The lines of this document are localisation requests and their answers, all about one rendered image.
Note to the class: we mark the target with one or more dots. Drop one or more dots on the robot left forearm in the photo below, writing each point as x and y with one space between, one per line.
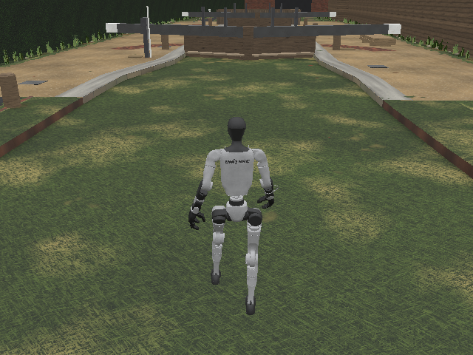
199 199

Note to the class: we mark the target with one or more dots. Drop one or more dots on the robot left thigh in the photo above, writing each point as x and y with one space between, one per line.
219 215

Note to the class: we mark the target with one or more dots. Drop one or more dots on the robot right forearm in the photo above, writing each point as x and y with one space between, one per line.
269 191

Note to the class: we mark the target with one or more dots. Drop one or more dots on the robot left upper arm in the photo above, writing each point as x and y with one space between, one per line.
212 157

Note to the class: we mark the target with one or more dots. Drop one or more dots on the left robot hand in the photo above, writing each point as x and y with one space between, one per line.
192 218

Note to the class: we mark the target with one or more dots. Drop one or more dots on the robot right upper arm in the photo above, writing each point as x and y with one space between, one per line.
260 156

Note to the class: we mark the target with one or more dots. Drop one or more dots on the left robot shin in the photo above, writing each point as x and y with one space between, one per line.
216 254

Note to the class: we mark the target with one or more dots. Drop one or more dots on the right robot hand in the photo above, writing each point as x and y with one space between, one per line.
269 204

